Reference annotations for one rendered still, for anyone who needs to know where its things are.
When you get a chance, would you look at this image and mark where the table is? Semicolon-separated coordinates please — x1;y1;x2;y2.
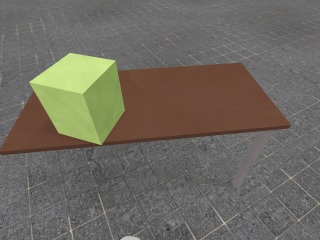
0;62;291;188

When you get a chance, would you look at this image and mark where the carton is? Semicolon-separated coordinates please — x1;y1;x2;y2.
29;53;125;145

